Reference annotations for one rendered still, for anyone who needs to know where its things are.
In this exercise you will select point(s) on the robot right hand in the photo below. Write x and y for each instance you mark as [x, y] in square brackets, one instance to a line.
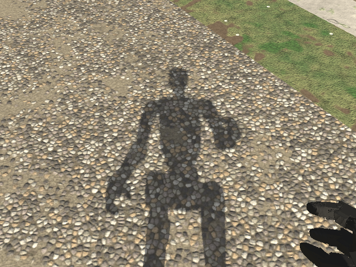
[345, 216]

